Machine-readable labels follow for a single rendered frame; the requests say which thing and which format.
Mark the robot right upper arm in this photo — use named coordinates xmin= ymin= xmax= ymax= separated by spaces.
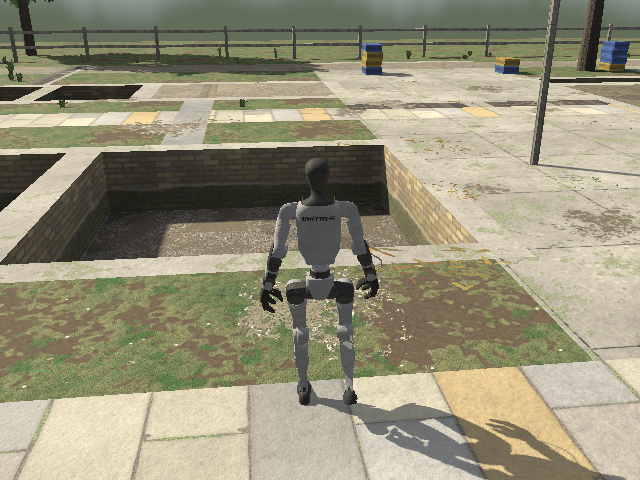
xmin=339 ymin=201 xmax=367 ymax=256

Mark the robot left upper arm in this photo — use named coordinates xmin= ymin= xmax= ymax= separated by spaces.
xmin=271 ymin=202 xmax=297 ymax=259

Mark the robot right forearm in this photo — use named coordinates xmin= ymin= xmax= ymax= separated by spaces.
xmin=357 ymin=240 xmax=377 ymax=281

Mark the robot right hand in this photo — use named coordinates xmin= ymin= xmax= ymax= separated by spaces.
xmin=356 ymin=278 xmax=379 ymax=299

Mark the robot left hand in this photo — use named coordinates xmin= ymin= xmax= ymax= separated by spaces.
xmin=260 ymin=288 xmax=283 ymax=313

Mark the robot left forearm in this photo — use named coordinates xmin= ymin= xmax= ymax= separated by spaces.
xmin=262 ymin=243 xmax=282 ymax=291

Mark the right robot shin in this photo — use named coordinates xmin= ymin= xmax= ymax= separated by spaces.
xmin=340 ymin=324 xmax=355 ymax=392

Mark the robot left thigh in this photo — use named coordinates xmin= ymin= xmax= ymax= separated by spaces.
xmin=286 ymin=279 xmax=309 ymax=346

